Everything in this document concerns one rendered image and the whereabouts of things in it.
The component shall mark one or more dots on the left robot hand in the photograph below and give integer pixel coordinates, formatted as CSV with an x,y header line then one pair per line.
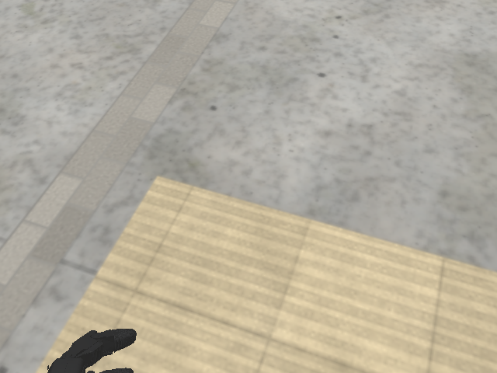
x,y
90,348

